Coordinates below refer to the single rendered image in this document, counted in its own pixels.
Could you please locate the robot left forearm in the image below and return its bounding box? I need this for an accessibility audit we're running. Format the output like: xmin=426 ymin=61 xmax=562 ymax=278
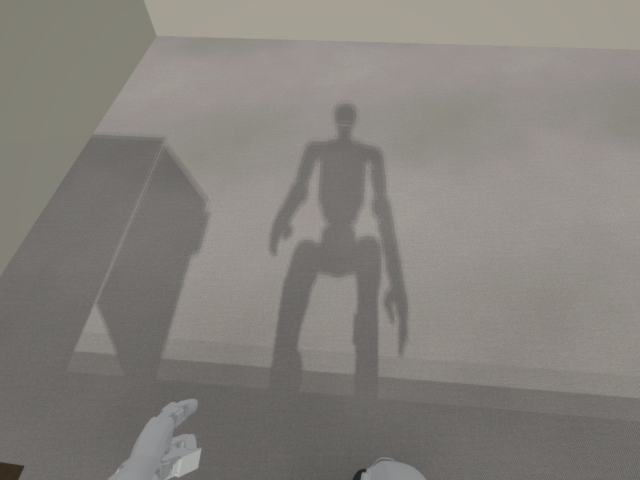
xmin=107 ymin=455 xmax=163 ymax=480

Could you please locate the robot left hand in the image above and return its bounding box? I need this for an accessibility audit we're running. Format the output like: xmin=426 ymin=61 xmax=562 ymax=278
xmin=130 ymin=399 xmax=202 ymax=480

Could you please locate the robot right shin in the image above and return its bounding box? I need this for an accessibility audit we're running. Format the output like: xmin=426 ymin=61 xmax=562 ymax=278
xmin=369 ymin=458 xmax=394 ymax=469

